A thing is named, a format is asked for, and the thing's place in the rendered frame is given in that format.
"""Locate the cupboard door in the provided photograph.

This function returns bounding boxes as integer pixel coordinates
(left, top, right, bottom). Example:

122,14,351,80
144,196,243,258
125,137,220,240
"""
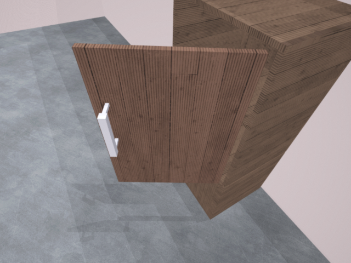
72,43,269,184

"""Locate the handle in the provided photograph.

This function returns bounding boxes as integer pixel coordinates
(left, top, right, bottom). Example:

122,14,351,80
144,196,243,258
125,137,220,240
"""
97,103,119,157

